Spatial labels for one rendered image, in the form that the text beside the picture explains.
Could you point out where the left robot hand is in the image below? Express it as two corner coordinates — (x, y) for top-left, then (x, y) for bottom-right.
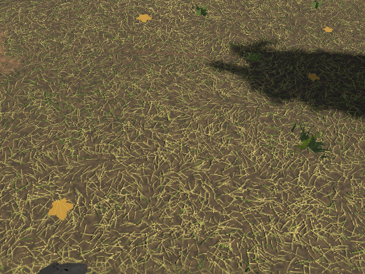
(37, 262), (88, 274)

